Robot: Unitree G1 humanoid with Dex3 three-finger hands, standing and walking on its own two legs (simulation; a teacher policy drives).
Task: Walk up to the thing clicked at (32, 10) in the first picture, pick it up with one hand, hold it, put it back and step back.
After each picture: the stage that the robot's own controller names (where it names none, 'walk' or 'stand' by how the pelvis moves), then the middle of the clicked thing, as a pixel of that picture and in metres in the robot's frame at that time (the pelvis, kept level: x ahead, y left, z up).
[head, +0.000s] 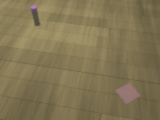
stand; (35, 16) +1.76 +0.59 -0.65
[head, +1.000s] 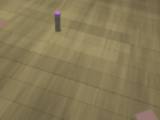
walk; (57, 21) +1.69 +0.26 -0.62
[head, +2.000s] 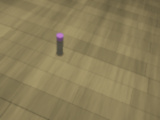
walk; (59, 44) +1.19 +0.16 -0.64
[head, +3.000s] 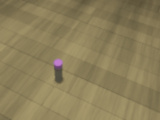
walk; (58, 71) +0.82 +0.18 -0.63
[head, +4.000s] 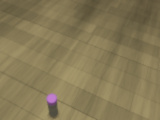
walk; (52, 106) +0.54 +0.19 -0.63
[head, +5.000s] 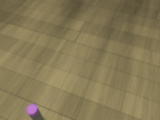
walk; (36, 115) +0.44 +0.33 -0.62
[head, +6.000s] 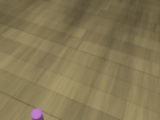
stand; out of the picture +0.45 +0.27 -0.63
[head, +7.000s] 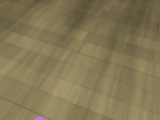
stand; out of the picture +0.40 +0.27 -0.65
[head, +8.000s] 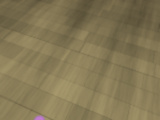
stand; out of the picture +0.41 +0.26 -0.66
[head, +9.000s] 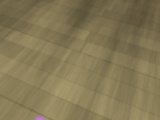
stand; out of the picture +0.39 +0.26 -0.66
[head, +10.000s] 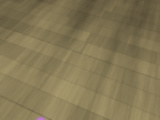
stand; out of the picture +0.40 +0.26 -0.66
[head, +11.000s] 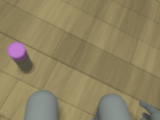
go down; (22, 58) +0.46 +0.27 -0.36
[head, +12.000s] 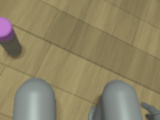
go down; (8, 40) +0.48 +0.29 -0.26
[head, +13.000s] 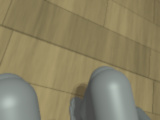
close in; out of the picture +0.46 +0.33 -0.18
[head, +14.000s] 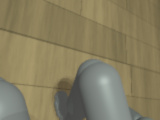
close; out of the picture +0.45 +0.35 -0.16
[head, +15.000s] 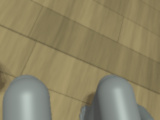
lift; out of the picture +0.38 +0.30 -0.06
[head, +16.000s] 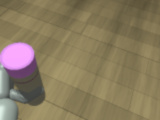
lift; (28, 80) +0.32 +0.17 +0.07
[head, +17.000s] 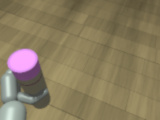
hold; (33, 84) +0.32 +0.16 +0.03
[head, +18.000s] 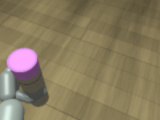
hold; (32, 82) +0.33 +0.16 +0.04
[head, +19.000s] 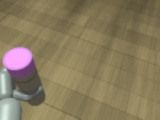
crouch; (28, 81) +0.34 +0.18 +0.03
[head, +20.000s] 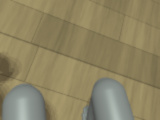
crouch; out of the picture +0.47 +0.28 -0.04
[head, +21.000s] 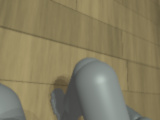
lower; out of the picture +0.44 +0.35 -0.16
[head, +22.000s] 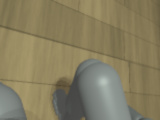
lower; out of the picture +0.43 +0.35 -0.16
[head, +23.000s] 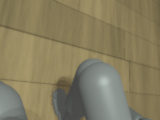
lower; out of the picture +0.43 +0.35 -0.16
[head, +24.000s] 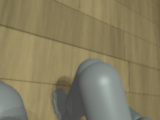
lower; out of the picture +0.43 +0.35 -0.16
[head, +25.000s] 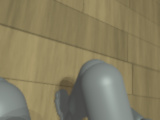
loosen; out of the picture +0.43 +0.34 -0.16
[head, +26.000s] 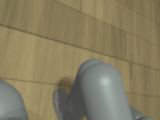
rise; out of the picture +0.42 +0.34 -0.16
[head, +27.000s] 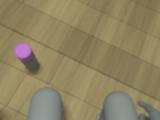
walk; (28, 59) +0.46 +0.27 -0.35
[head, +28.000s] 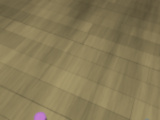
stand; out of the picture +0.40 +0.24 -0.59
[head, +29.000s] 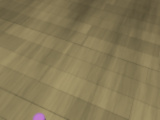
stand; out of the picture +0.40 +0.25 -0.60
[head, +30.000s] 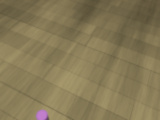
stand; out of the picture +0.41 +0.24 -0.62
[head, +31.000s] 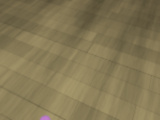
stand; out of the picture +0.42 +0.25 -0.66
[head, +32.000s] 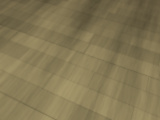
stand; out of the picture +0.39 +0.25 -0.66
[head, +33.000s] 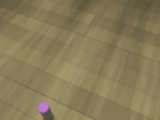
walk; (46, 112) +0.42 +0.25 -0.65
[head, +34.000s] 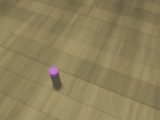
walk; (55, 78) +0.66 +0.23 -0.64
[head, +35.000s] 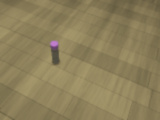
stand; (55, 52) +1.04 +0.21 -0.63
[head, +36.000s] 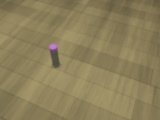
stand; (54, 55) +1.01 +0.25 -0.63
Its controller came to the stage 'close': yes
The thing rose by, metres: 0.68
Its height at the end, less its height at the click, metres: +0.00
